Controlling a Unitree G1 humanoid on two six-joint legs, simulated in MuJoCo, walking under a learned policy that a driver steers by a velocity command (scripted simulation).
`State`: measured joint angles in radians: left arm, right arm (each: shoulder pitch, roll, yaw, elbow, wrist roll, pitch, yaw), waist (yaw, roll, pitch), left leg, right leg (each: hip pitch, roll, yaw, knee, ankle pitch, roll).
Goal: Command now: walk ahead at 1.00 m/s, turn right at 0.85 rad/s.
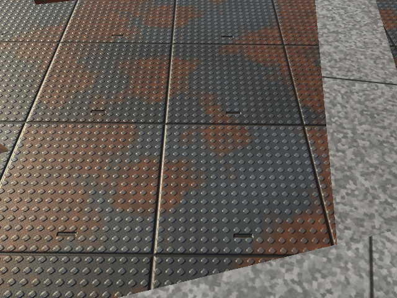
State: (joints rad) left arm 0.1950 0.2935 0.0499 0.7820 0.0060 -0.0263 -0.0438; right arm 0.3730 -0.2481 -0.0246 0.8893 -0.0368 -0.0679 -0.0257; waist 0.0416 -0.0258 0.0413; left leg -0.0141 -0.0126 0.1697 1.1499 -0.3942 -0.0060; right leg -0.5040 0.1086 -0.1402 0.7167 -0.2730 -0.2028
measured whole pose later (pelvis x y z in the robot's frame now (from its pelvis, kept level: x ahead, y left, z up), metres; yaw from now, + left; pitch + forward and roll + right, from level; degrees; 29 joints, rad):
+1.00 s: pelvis +0.79 -0.27 -0.01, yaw -53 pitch +1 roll -2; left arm 0.27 0.28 0.03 0.75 0.03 -0.03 0.00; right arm 0.30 -0.23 0.00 0.72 -0.04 -0.06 0.01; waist -0.05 0.02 0.03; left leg -0.52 0.12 -0.05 1.37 -0.33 -0.02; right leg -0.31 0.17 -0.07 0.60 -0.30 -0.15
